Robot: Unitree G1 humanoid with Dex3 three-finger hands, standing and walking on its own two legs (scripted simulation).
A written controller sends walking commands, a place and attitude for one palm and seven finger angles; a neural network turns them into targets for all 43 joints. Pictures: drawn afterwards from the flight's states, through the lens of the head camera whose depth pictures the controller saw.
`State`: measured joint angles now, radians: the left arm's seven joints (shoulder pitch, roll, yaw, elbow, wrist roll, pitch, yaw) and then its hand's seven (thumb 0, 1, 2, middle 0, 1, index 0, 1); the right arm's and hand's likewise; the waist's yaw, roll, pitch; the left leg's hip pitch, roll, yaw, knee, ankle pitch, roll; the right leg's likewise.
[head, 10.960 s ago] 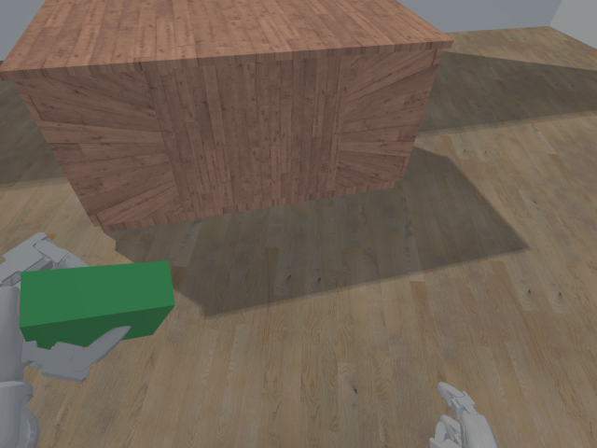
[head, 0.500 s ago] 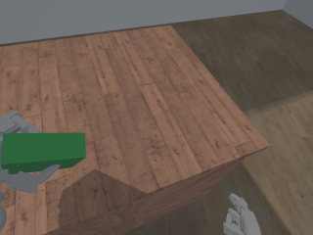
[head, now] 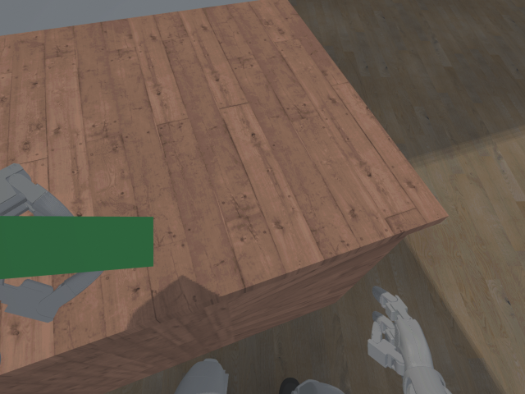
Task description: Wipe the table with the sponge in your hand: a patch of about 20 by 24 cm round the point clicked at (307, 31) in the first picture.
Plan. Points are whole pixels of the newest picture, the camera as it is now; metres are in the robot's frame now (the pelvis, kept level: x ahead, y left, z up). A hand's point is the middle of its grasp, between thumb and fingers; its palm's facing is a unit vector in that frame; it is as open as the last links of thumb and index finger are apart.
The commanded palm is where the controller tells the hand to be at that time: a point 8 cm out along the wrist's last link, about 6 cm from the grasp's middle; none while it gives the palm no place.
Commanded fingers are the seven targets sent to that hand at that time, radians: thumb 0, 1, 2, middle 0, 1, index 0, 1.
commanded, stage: shuffle to correct the standing spot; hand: left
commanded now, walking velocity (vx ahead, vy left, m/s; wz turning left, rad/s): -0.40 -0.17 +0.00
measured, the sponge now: (95, 245) +0.23 +0.21 +0.15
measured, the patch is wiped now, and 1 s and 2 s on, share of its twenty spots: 0.00 0.00 0.00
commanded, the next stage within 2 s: come to a stop and stand still in 0.32 s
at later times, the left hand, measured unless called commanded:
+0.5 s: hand (74, 348) +0.14 +0.18 +0.18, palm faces +0.34 -0.82 -0.47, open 8.9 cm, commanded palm +0.08 +0.22 +0.19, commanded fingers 0.00 0.10 1.30 -1.20 -1.60 -1.20 -1.60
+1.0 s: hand (48, 376) +0.12 +0.20 +0.16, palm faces +0.45 -0.81 -0.38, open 8.9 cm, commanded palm +0.06 +0.22 +0.19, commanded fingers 0.00 0.10 1.30 -1.20 -1.60 -1.20 -1.60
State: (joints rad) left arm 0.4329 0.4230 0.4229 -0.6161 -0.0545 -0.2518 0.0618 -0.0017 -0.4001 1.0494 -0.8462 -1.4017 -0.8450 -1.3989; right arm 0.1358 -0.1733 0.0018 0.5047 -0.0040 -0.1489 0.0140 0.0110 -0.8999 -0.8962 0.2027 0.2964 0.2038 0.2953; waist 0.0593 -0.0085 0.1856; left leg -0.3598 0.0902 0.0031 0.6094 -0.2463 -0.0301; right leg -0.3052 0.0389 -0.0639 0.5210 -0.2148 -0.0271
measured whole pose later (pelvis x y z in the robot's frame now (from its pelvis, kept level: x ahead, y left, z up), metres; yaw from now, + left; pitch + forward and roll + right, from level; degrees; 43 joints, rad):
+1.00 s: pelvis -0.09 -0.06 +0.00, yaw +2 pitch -3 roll -1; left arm 0.41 0.35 0.39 -0.41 -0.03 -0.20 0.12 0.00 -0.40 1.05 -0.85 -1.40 -0.85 -1.40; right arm 0.24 -0.20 -0.01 0.62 0.02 -0.13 -0.02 0.01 -0.90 -0.90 0.20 0.30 0.20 0.29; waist 0.01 -0.01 0.07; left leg -0.26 -0.01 0.00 0.60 -0.30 0.03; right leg -0.24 -0.02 -0.02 0.57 -0.28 0.00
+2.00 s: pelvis -0.09 -0.06 +0.01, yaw +1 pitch -2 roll -1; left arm 0.40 0.35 0.34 -0.45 -0.03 -0.20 0.10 0.00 -0.40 1.05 -0.84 -1.41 -0.84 -1.41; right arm 0.22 -0.19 0.03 0.60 -0.01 -0.14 -0.02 0.01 -0.90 -0.90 0.20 0.30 0.20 0.30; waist 0.04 -0.04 0.08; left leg -0.21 -0.01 0.02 0.45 -0.22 0.03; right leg -0.18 -0.01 0.00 0.37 -0.16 0.03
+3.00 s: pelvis -0.09 -0.06 +0.01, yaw +0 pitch -1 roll -1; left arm 0.40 0.37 0.35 -0.44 -0.03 -0.18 0.10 -0.01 -0.40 1.06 -0.84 -1.42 -0.84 -1.42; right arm 0.19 -0.19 0.03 0.57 0.00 -0.13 -0.02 0.01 -0.90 -0.90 0.20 0.30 0.20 0.29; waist 0.05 -0.03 0.07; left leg -0.21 0.00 0.03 0.45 -0.23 0.03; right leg -0.19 -0.01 0.01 0.38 -0.18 0.03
